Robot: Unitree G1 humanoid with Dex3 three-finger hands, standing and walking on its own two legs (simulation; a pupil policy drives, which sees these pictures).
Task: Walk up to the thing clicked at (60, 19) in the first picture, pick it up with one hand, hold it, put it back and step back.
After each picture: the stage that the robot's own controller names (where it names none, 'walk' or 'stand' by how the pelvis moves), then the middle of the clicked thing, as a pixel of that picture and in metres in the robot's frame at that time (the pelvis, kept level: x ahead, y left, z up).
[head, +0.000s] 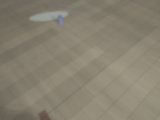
stand; (60, 20) +1.83 +0.34 -0.72
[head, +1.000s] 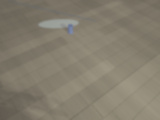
walk; (70, 29) +1.69 +0.16 -0.71
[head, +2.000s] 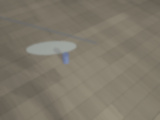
walk; (65, 58) +1.11 +0.16 -0.71
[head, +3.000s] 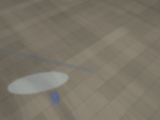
walk; (55, 98) +0.65 +0.23 -0.71
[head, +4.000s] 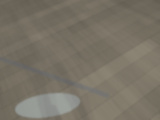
walk; out of the picture +0.39 +0.25 -0.70
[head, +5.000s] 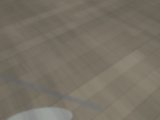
stand; out of the picture +0.30 +0.22 -0.72
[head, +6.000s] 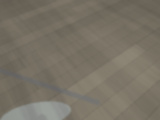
stand; out of the picture +0.32 +0.23 -0.72
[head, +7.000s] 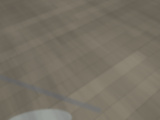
stand; out of the picture +0.29 +0.23 -0.73
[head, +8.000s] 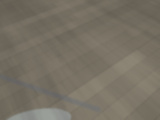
stand; out of the picture +0.29 +0.23 -0.73
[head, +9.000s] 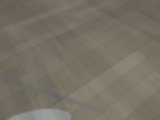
go down; out of the picture +0.28 +0.23 -0.73
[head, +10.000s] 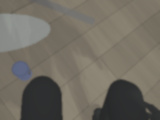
go down; (22, 71) +0.38 +0.26 -0.31
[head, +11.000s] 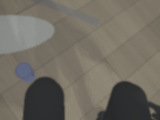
approach; (26, 73) +0.37 +0.26 -0.30
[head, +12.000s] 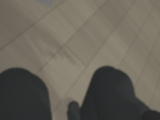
close in; out of the picture +0.34 +0.30 -0.22
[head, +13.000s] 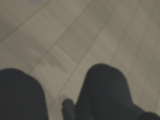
close; out of the picture +0.35 +0.30 -0.21
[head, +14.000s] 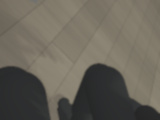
lift; out of the picture +0.34 +0.30 -0.22
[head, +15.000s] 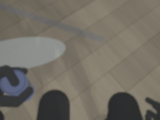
lift; (19, 87) +0.30 +0.23 -0.03
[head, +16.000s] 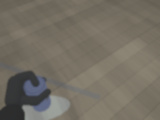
hold; (38, 94) +0.31 +0.17 +0.00
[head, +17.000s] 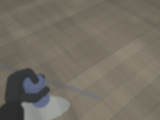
hold; (37, 91) +0.32 +0.18 +0.00
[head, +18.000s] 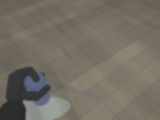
hold; (38, 89) +0.33 +0.18 +0.00
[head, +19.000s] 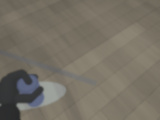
crouch; (31, 91) +0.33 +0.19 -0.05
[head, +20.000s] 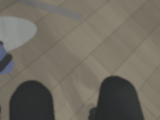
lower; out of the picture +0.41 +0.26 -0.12
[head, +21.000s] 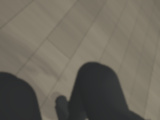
lower; out of the picture +0.38 +0.31 -0.22
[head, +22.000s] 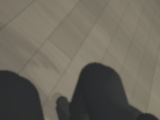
lower; out of the picture +0.37 +0.31 -0.22
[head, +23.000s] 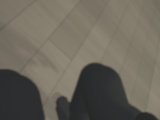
lower; out of the picture +0.36 +0.31 -0.22
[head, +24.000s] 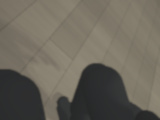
lower; out of the picture +0.35 +0.32 -0.22
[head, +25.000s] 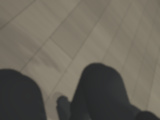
open; out of the picture +0.35 +0.30 -0.22
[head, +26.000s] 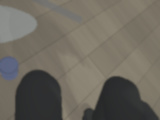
stand; (9, 69) +0.37 +0.27 -0.26
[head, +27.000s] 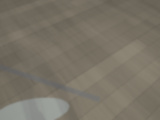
stand; out of the picture +0.32 +0.21 -0.64
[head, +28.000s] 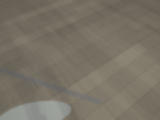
stand; out of the picture +0.33 +0.22 -0.66
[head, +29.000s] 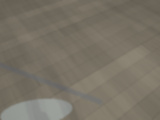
stand; out of the picture +0.33 +0.22 -0.68
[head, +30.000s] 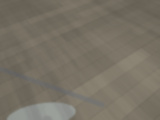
stand; out of the picture +0.34 +0.21 -0.72
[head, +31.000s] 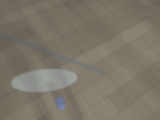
walk; (60, 103) +0.47 +0.18 -0.70
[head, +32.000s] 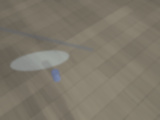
walk; (56, 75) +0.75 +0.27 -0.69
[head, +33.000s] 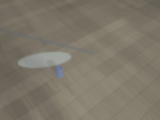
stand; (59, 71) +0.94 +0.25 -0.71
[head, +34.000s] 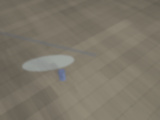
stand; (62, 75) +0.93 +0.24 -0.73
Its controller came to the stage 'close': yes
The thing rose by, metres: 0.71
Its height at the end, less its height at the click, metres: +0.00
